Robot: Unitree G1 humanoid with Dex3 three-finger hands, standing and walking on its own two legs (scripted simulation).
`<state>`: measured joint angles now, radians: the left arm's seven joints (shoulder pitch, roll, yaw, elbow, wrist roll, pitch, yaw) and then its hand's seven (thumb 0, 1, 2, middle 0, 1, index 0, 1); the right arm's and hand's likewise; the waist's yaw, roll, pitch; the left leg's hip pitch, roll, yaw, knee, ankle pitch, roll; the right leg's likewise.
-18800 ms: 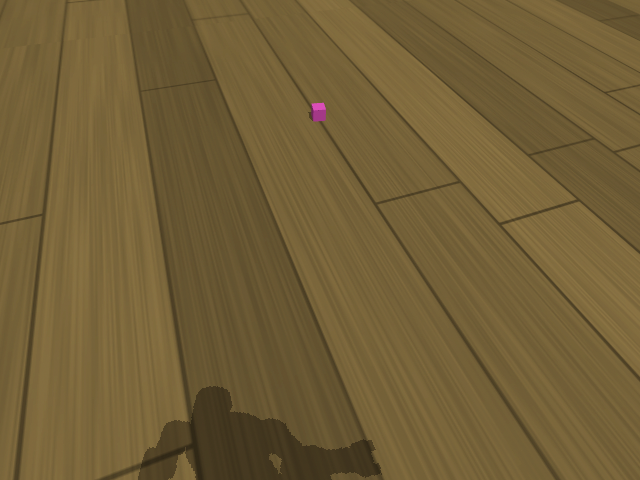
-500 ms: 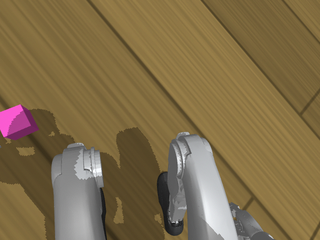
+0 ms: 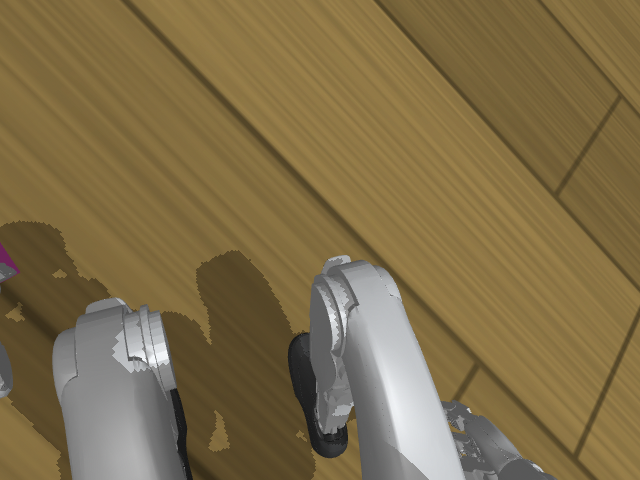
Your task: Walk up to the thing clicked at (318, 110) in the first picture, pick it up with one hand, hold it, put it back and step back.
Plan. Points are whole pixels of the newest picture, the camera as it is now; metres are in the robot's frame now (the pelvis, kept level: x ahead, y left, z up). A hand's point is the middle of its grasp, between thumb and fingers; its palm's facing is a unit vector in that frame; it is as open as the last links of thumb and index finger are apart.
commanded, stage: rest palm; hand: left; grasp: from above
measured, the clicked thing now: out of the picture +0.41 +0.37 -0.28
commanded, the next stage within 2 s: close in 1.00 s
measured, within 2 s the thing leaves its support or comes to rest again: neither
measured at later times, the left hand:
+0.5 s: hand out of the picture +0.38 +0.35 -0.24, palm faces -0.39 -0.31 -0.87, open 14.2 cm
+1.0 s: hand out of the picture +0.39 +0.36 -0.25, palm faces -0.39 -0.31 -0.87, open 14.2 cm
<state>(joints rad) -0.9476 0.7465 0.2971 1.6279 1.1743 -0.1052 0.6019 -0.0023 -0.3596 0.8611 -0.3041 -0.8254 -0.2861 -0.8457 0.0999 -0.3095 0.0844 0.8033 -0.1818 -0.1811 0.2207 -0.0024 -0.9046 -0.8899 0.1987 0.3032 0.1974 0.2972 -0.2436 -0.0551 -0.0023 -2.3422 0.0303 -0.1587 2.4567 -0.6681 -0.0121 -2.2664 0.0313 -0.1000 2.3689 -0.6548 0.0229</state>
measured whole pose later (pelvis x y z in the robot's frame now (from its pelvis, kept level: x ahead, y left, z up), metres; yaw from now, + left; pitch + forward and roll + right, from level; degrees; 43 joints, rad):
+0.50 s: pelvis +0.00 +0.01 -0.02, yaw -2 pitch +28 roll -10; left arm -0.88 0.86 0.27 1.69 1.18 -0.25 0.60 0.00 -0.52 0.97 -0.17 -0.89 -0.13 -0.93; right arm 0.07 -0.31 0.15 0.79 -0.22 -0.23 0.25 0.00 -0.90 -0.90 0.20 0.30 0.20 0.30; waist -0.23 -0.12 0.08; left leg -2.34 0.02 -0.20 2.54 -0.70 -0.01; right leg -2.24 0.04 -0.13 2.42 -0.68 0.04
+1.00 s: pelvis +0.00 +0.01 -0.02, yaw -4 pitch +27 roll -12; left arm -0.93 0.95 0.33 1.79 1.10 -0.16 0.63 0.00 -0.54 0.98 -0.11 -0.98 -0.09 -1.00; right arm 0.07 -0.31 0.21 0.79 -0.26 -0.30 0.33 0.00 -0.91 -0.90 0.20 0.30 0.20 0.30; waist -0.28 -0.11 0.14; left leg -2.35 0.03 -0.22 2.56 -0.71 0.00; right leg -2.24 0.05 -0.15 2.42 -0.67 0.05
